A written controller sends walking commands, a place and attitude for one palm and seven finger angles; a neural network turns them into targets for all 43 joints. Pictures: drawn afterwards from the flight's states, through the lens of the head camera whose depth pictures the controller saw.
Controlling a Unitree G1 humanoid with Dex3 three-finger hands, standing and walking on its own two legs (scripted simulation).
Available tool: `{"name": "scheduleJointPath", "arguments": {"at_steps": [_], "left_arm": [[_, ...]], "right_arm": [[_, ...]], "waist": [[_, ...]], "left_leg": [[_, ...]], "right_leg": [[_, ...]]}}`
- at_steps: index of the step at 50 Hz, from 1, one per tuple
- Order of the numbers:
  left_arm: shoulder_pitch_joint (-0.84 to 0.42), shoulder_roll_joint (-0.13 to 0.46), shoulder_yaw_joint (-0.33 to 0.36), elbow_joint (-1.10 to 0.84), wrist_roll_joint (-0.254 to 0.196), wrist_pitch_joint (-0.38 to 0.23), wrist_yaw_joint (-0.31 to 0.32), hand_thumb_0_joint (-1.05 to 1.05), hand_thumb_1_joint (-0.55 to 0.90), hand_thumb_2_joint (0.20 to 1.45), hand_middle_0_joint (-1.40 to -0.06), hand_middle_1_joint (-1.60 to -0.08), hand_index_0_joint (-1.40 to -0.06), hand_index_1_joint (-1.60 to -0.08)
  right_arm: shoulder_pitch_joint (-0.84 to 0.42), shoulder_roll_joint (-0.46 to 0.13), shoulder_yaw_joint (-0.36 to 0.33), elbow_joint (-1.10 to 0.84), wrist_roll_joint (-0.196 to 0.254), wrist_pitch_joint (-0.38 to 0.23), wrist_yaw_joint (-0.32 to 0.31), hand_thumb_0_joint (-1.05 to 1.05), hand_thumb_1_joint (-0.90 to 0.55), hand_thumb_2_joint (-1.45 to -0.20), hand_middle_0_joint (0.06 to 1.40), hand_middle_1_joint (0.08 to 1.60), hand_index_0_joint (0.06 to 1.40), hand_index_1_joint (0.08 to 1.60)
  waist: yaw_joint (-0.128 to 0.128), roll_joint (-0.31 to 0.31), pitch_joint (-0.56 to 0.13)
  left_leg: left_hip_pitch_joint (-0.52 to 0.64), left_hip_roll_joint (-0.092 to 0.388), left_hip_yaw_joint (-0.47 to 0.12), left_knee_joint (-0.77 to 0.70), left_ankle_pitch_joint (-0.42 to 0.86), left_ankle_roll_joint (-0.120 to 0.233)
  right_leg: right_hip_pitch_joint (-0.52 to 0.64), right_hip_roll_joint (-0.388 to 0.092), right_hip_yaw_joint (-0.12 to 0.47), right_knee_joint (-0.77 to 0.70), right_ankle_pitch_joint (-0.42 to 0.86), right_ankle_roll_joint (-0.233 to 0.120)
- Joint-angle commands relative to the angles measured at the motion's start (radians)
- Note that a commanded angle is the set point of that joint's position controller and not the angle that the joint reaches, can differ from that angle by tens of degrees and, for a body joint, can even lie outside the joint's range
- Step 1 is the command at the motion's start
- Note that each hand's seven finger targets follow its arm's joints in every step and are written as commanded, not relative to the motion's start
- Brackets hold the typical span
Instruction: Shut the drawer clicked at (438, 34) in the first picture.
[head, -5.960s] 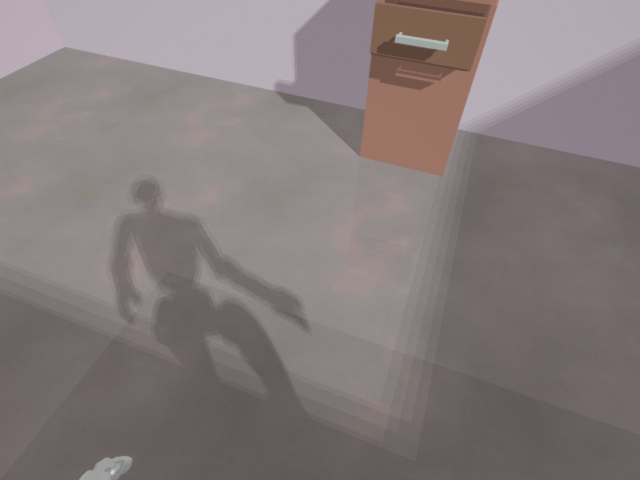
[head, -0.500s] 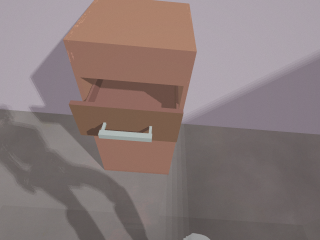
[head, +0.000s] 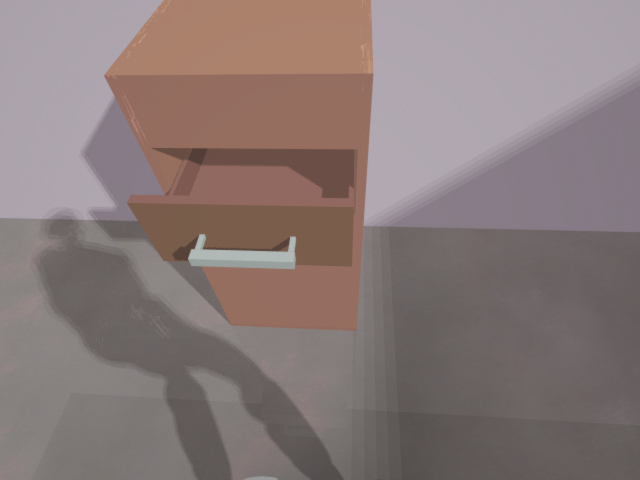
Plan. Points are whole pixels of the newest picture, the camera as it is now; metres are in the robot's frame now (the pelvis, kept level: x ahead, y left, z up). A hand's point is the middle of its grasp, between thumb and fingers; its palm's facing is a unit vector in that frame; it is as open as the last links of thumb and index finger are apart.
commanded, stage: come to a stop and stand still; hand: left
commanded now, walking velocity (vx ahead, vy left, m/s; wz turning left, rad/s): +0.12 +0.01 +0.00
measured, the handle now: (244, 249) +0.49 +0.18 -0.08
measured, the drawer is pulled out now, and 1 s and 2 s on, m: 0.14 0.14 0.14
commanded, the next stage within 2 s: look again from close up in 0.40 s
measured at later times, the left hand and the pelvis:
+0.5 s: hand out of the picture -0.04 +0.19 -0.17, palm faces +0.01 -0.98 -0.20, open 7.4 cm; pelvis -0.03 +0.01 +0.00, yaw -1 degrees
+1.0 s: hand out of the picture -0.01 +0.16 -0.17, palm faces +0.01 -0.98 -0.20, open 7.3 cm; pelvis -0.01 -0.01 +0.00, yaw -1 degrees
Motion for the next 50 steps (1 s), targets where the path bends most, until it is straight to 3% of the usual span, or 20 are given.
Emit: {"name": "scheduleJointPath", "arguments": {"at_steps": [1, 4, 5, 7, 8, 9, 12, 16, 19, 22, 24, 25, 26, 28, 32, 36, 37, 39, 40, 50], "left_arm": [[0.063, 0.209, 0.045, -0.037, 0.010, -0.011, 0.007, 0.000, 0.900, 0.900, -0.200, -0.300, -0.200, -0.300], [0.030, 0.194, 0.036, -0.024, -0.002, -0.002, 0.001, 0.000, 0.900, 0.900, -0.200, -0.300, -0.200, -0.300], [0.032, 0.159, 0.025, -0.024, -0.010, 0.002, -0.002, 0.000, 0.900, 0.900, -0.200, -0.300, -0.200, -0.300], [0.050, 0.079, 0.007, -0.034, -0.017, 0.007, -0.015, 0.000, 0.900, 0.900, -0.200, -0.300, -0.200, -0.300], [0.041, 0.085, 0.008, -0.028, -0.008, 0.007, -0.019, 0.000, 0.900, 0.900, -0.200, -0.300, -0.200, -0.300], [0.049, 0.093, 0.009, -0.006, 0.005, 0.011, -0.020, 0.000, 0.900, 0.900, -0.200, -0.300, -0.200, -0.300], [0.136, 0.085, 0.009, 0.031, 0.003, -0.001, -0.035, 0.000, 0.900, 0.900, -0.200, -0.300, -0.200, -0.300], [0.117, 0.078, -0.001, 0.028, -0.001, -0.014, -0.034, 0.000, 0.900, 0.900, -0.200, -0.300, -0.200, -0.300], [0.089, 0.059, -0.013, 0.019, -0.010, -0.018, -0.031, 0.000, 0.900, 0.900, -0.200, -0.300, -0.200, -0.300], [0.166, 0.048, -0.015, 0.056, -0.015, -0.028, -0.027, 0.000, 0.900, 0.900, -0.200, -0.300, -0.200, -0.300], [0.249, 0.074, -0.013, 0.094, -0.012, -0.042, -0.016, 0.000, 0.900, 0.900, -0.200, -0.300, -0.200, -0.300], [0.324, 0.122, -0.017, 0.142, 0.003, -0.062, 0.031, 0.000, 0.900, 0.900, -0.200, -0.300, -0.200, -0.300], [0.272, 0.152, -0.034, 0.097, -0.005, -0.077, 0.021, 0.000, 0.900, 0.900, -0.200, -0.300, -0.200, -0.300], [0.225, 0.118, -0.029, 0.077, -0.004, -0.093, 0.013, 0.000, 0.900, 0.900, -0.200, -0.300, -0.200, -0.300], [0.201, 0.112, -0.027, 0.050, -0.004, -0.092, 0.019, 0.000, 0.900, 0.900, -0.200, -0.300, -0.200, -0.300], [0.179, 0.083, -0.043, 0.056, -0.019, -0.067, 0.010, 0.000, 0.900, 0.900, -0.200, -0.300, -0.200, -0.300], [0.187, 0.064, -0.045, 0.054, -0.016, -0.061, 0.009, 0.000, 0.900, 0.900, -0.200, -0.300, -0.200, -0.300], [0.198, 0.061, -0.044, 0.049, -0.014, -0.056, 0.008, 0.000, 0.900, 0.900, -0.200, -0.300, -0.200, -0.300], [0.191, 0.071, -0.045, 0.053, -0.013, -0.054, 0.006, 0.000, 0.900, 0.900, -0.200, -0.300, -0.200, -0.300], [0.224, 0.090, -0.047, 0.063, -0.018, -0.063, 0.002, 0.000, 0.900, 0.900, -0.200, -0.300, -0.200, -0.300]], "right_arm": [[0.097, -0.020, 0.001, -0.039, 0.002, -0.024, 0.009, 0.000, -0.900, -0.900, 0.200, 0.300, 0.200, 0.300], [0.206, -0.013, 0.013, 0.009, -0.001, -0.039, 0.004, 0.000, -0.900, -0.900, 0.200, 0.300, 0.200, 0.300], [0.220, -0.036, 0.013, 0.015, -0.005, -0.047, 0.001, 0.000, -0.900, -0.900, 0.200, 0.300, 0.200, 0.300], [0.148, -0.133, 0.001, -0.026, -0.021, -0.054, -0.006, 0.000, -0.900, -0.900, 0.200, 0.300, 0.200, 0.300], [0.052, -0.149, 0.006, -0.050, -0.023, -0.054, -0.006, 0.000, -0.900, -0.900, 0.200, 0.300, 0.200, 0.300], [0.007, -0.129, 0.011, -0.055, -0.020, -0.061, -0.010, 0.000, -0.900, -0.900, 0.200, 0.300, 0.200, 0.300], [0.038, -0.098, 0.024, -0.038, -0.010, -0.075, -0.020, 0.000, -0.900, -0.900, 0.200, 0.300, 0.200, 0.300], [0.134, -0.096, 0.019, -0.008, -0.013, -0.085, -0.027, 0.000, -0.900, -0.900, 0.200, 0.300, 0.200, 0.300], [0.163, -0.096, 0.016, 0.017, -0.017, -0.084, -0.031, 0.000, -0.900, -0.900, 0.200, 0.300, 0.200, 0.300], [0.148, -0.095, 0.014, 0.032, -0.009, -0.078, -0.030, 0.000, -0.900, -0.900, 0.200, 0.300, 0.200, 0.300], [0.148, -0.050, 0.019, 0.035, 0.006, -0.082, -0.027, 0.000, -0.900, -0.900, 0.200, 0.300, 0.200, 0.300], [-0.018, -0.064, 0.030, -0.025, 0.012, -0.104, -0.012, 0.000, -0.900, -0.900, 0.200, 0.300, 0.200, 0.300], [0.043, 0.005, 0.041, -0.067, 0.001, -0.084, -0.001, 0.000, -0.900, -0.900, 0.200, 0.300, 0.200, 0.300], [0.084, 0.008, 0.043, -0.038, -0.010, -0.067, 0.016, 0.000, -0.900, -0.900, 0.200, 0.300, 0.200, 0.300], [0.100, 0.037, 0.055, -0.037, 0.000, -0.074, 0.009, 0.000, -0.900, -0.900, 0.200, 0.300, 0.200, 0.300], [0.171, 0.009, 0.058, 0.013, -0.002, -0.081, -0.008, 0.000, -0.900, -0.900, 0.200, 0.300, 0.200, 0.300], [0.168, -0.004, 0.056, 0.014, -0.004, -0.085, -0.010, 0.000, -0.900, -0.900, 0.200, 0.300, 0.200, 0.300], [0.138, -0.029, 0.060, 0.007, -0.008, -0.077, -0.013, 0.000, -0.900, -0.900, 0.200, 0.300, 0.200, 0.300], [0.117, -0.018, 0.064, 0.010, -0.007, -0.077, -0.011, 0.000, -0.900, -0.900, 0.200, 0.300, 0.200, 0.300], [0.121, -0.038, 0.075, 0.032, -0.003, -0.085, -0.020, 0.000, -0.900, -0.900, 0.200, 0.300, 0.200, 0.300]], "waist": [[0.022, -0.232, -0.130], [-0.035, -0.195, -0.123], [-0.038, -0.105, -0.105], [-0.023, 0.202, 0.001], [-0.003, 0.224, 0.050], [0.004, 0.235, 0.082], [0.021, 0.091, 0.107], [-0.027, 0.105, 0.053], [-0.048, 0.124, -0.003], [-0.019, 0.101, -0.062], [0.005, -0.032, -0.121], [0.065, -0.109, -0.025], [-0.001, -0.184, -0.045], [-0.022, -0.217, -0.082], [-0.027, -0.107, -0.140], [-0.048, -0.049, -0.051], [-0.036, 0.005, -0.005], [-0.023, -0.007, 0.040], [-0.019, 0.040, 0.066], [-0.015, -0.025, -0.027]], "left_leg": [[0.048, -0.009, 0.017, -0.204, 0.026, 0.011], [0.266, -0.030, 0.052, -0.485, 0.166, 0.024], [0.289, 0.011, -0.002, -0.562, 0.144, 0.035], [0.046, 0.270, -0.323, -0.803, -0.196, 0.132], [-0.084, 0.304, -0.370, -0.859, -0.267, 0.171], [-0.107, 0.274, -0.327, -0.868, -0.214, 0.166], [0.009, 0.224, -0.219, -0.800, -0.026, 0.167], [0.209, 0.222, -0.191, -0.734, 0.223, 0.181], [0.258, 0.247, -0.198, -0.666, 0.431, 0.207], [0.207, 0.206, -0.162, -0.565, 0.529, 0.179], [0.099, 0.116, -0.073, -0.442, 0.413, 0.093], [0.030, 0.061, 0.011, -0.258, 0.304, 0.034], [-0.017, 0.022, 0.000, -0.201, 0.023, 0.041], [-0.055, 0.024, -0.001, -0.077, 0.045, 0.053], [0.002, 0.014, 0.030, -0.196, 0.055, 0.046], [0.169, 0.034, -0.009, -0.452, 0.247, 0.056], [0.145, 0.080, -0.049, -0.467, 0.325, 0.077], [0.081, 0.101, -0.060, -0.464, 0.291, 0.094], [0.058, 0.087, -0.069, -0.484, 0.276, 0.091], [0.131, 0.078, -0.044, -0.482, 0.358, 0.082]], "right_leg": [[0.107, -0.216, 0.277, -0.252, -0.130, -0.124], [-0.023, -0.143, 0.223, -0.230, -0.325, -0.042], [-0.071, -0.093, 0.185, -0.162, -0.353, -0.006], [-0.088, 0.035, 0.037, 0.107, -0.258, 0.048], [-0.050, 0.028, 0.064, 0.222, -0.236, 0.043], [-0.051, 0.022, 0.097, 0.302, -0.222, 0.040], [-0.152, 0.040, 0.097, 0.439, -0.180, 0.040], [-0.207, 0.021, 0.078, 0.361, -0.207, 0.060], [-0.122, 0.019, 0.070, 0.216, -0.288, 0.055], [0.072, 0.048, 0.042, -0.003, -0.173, 0.046], [0.280, -0.027, 0.131, -0.168, 0.061, 0.032], [0.172, -0.104, 0.223, -0.149, 0.470, 0.021], [0.141, -0.176, 0.271, -0.194, 0.202, -0.028], [0.172, -0.164, 0.287, -0.225, 0.155, -0.089], [0.265, -0.150, 0.203, -0.124, 0.512, -0.140], [0.098, -0.065, 0.175, -0.082, 0.112, -0.064], [0.068, -0.031, 0.156, -0.080, 0.031, -0.041], [0.071, -0.016, 0.161, -0.115, -0.054, -0.032], [0.075, -0.023, 0.165, -0.116, -0.062, -0.034], [0.172, -0.045, 0.173, -0.106, 0.141, -0.035]]}}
